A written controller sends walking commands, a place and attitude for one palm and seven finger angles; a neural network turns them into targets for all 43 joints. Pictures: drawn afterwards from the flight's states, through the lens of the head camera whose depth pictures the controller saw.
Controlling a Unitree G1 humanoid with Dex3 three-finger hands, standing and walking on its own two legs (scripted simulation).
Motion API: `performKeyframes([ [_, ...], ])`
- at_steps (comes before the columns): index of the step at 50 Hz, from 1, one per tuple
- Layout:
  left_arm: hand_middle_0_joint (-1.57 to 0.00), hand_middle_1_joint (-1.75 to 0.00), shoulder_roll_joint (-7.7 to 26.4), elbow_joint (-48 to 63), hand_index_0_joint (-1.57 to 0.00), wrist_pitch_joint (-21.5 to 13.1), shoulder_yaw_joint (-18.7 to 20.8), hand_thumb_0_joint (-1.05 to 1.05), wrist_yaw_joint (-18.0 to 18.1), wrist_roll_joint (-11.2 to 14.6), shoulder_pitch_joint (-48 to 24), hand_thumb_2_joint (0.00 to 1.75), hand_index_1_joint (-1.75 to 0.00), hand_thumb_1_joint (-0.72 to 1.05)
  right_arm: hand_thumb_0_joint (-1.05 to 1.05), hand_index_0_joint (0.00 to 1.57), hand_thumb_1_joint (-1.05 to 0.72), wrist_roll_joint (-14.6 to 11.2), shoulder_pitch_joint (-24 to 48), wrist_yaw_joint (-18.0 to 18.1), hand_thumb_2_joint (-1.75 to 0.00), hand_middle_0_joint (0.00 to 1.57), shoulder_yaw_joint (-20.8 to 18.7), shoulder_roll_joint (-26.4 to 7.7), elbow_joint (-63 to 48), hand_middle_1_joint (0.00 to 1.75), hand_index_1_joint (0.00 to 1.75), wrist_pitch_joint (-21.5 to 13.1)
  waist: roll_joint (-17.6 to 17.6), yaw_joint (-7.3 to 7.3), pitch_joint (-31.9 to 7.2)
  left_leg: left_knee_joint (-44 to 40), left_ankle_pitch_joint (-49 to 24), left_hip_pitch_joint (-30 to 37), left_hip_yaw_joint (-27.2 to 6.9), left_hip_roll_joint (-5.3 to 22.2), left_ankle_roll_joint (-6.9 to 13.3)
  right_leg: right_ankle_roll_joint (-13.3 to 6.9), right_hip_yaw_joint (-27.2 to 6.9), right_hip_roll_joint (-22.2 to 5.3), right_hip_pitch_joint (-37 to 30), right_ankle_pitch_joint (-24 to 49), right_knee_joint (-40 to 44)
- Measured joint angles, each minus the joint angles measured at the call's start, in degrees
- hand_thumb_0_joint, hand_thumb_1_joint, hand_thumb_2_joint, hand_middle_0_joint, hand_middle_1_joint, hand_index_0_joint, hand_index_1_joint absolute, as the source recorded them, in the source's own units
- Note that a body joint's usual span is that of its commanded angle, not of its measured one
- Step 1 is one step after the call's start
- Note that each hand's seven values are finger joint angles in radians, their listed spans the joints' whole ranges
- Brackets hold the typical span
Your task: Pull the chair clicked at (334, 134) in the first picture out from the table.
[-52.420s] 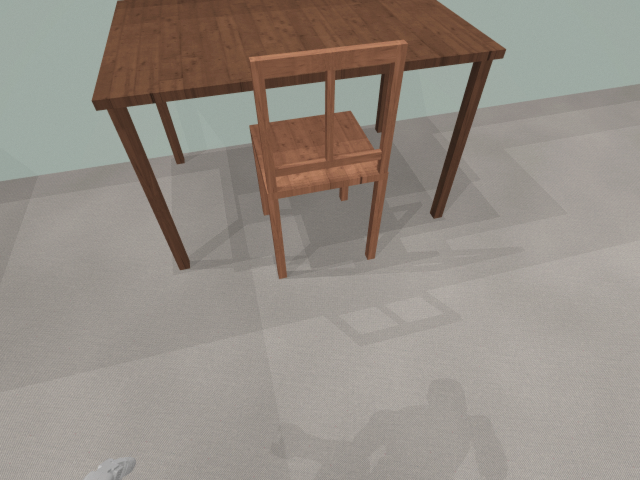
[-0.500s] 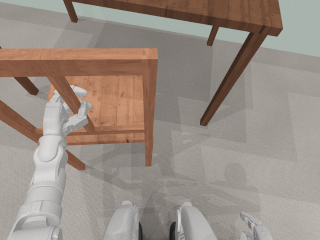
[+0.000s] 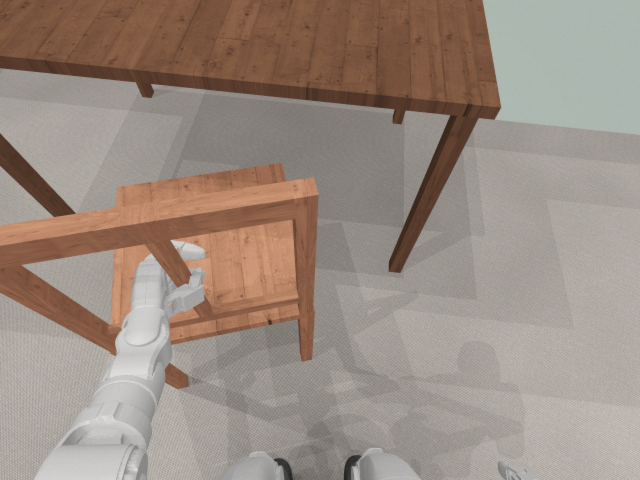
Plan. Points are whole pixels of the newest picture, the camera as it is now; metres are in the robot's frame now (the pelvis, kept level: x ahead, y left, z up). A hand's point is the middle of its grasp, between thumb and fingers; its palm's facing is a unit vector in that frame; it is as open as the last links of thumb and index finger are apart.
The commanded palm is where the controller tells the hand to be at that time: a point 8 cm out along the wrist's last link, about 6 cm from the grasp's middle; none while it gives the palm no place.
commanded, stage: step backward, pulling the chair out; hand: left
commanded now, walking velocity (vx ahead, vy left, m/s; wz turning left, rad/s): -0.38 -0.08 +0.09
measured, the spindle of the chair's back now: (184, 280) +0.39 +0.20 -0.09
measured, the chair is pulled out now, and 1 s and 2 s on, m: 0.25 0.40 0.57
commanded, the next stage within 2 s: stop walking, hand still on the chair in 1.84 s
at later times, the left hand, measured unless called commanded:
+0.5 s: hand (215, 348) +0.28 +0.13 -0.06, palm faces +0.05 -0.99 -0.16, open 5.2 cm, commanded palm +0.28 +0.19 -0.05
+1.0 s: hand (215, 396) +0.22 +0.13 -0.06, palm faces +0.11 -0.97 -0.20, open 5.3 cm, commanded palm +0.21 +0.18 -0.05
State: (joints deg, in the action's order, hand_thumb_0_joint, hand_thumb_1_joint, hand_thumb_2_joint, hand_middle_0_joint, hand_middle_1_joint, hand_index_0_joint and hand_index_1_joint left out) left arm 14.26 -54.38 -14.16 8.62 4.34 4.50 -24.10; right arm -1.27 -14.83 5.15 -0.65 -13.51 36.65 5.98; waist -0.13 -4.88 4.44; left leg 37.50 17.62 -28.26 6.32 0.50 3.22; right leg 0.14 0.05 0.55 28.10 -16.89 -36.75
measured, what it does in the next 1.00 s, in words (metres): walks backwards: right foot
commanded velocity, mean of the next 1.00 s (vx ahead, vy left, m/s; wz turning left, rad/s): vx -0.38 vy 0.04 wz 0.07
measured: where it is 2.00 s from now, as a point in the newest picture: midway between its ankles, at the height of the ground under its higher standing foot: outside the picture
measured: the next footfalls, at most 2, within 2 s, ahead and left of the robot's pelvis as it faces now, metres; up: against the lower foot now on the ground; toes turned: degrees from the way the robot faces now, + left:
right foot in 0.74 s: -0.08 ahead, -0.18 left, +0.00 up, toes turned +0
right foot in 1.34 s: -0.17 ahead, -0.18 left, +0.00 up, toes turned +2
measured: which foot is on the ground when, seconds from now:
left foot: down 0.00-1.00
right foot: down 0.00-0.50, up 0.52-0.72, down 0.74-1.00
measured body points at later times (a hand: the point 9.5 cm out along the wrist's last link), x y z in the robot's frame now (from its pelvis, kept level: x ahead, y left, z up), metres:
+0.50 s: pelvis -0.06 +0.00 +0.00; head +0.01 +0.01 +0.45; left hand +0.27 +0.19 -0.05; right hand +0.04 -0.30 -0.11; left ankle +0.01 +0.08 -0.72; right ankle +0.01 -0.12 -0.72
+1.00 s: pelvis -0.12 -0.03 +0.00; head -0.06 -0.04 +0.44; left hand +0.21 +0.18 -0.05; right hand -0.04 -0.32 -0.13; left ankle -0.05 +0.08 -0.72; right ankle -0.12 -0.18 -0.72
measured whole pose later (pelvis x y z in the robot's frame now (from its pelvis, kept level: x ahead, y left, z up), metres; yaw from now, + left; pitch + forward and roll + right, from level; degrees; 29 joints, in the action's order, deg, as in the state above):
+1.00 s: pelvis -0.12 -0.03 +0.00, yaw +0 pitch +1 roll -2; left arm 11.3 -60.0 -13.6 6.1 6.4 3.0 -24.3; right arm -1.1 -11.8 7.3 -1.2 -17.1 45.7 -0.5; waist 3.0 -3.9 7.7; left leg 38.5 15.8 -26.7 -1.1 1.5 -1.6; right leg 1.8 0.3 -0.3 18.2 -17.8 -34.8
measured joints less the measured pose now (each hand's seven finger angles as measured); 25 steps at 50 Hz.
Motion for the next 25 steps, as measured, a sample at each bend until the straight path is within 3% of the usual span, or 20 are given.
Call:
performKeyframes([
  [9,-0.34,-1.14,-2.3,-2.5,-0.5,-1.1,-0.7,0.03,1.0,0.2,-0.1,0.77,-1.45,0.71,0.0,0.21,-0.9,-1.0,1.1,0.6,-0.9,0.2,0.8,1.8,2.6,0.3,0.3,-1.4,1.9,1.34,0.8,-1.6,-2.8,0.0,-1.8,1.7,-2.2,-2.1,1.9,1.8,-0.9,3.1,3.0],
  [17,-0.31,-1.13,-4.2,-6.8,-0.5,0.1,-3.3,0.04,2.5,0.3,-2.3,0.76,-1.45,0.71,0.0,0.21,-0.9,-2.3,2.9,1.8,-0.9,0.2,-0.4,-2.7,4.8,0.3,0.3,-2.7,2.1,-0.04,0.9,-1.3,-0.7,0.2,-3.8,0.4,-2.8,-1.6,3.5,0.7,-2.7,5.4,4.9],
  [21,-0.29,-1.14,-5.1,-6.4,-0.5,0.8,-6.3,0.04,2.8,-0.2,-2.2,0.75,-1.45,0.7,0.0,0.2,-0.91,-2.5,2.6,2.6,-0.9,0.2,-0.9,-4.8,5.3,0.3,0.3,-3.7,1.9,-0.03,1.1,-4.9,-8.3,1.7,-3.5,-0.2,-1.4,-0.8,3.8,-0.1,-3.9,7.0,6.6],
  [25,-0.28,-1.16,-4.3,-5.7,-0.5,1.3,-9.2,0.03,2.2,-0.4,-2.0,0.76,-1.45,0.7,0.0,0.2,-0.91,-2.5,2.3,2.9,-0.9,0.2,-0.6,-3.7,4.9,0.3,0.3,-4.2,-0.3,1.43,1.1,-5.5,-8.3,2.4,-1.9,-0.9,0.4,-0.4,2.2,-0.9,-2.6,3.6,3.6],
])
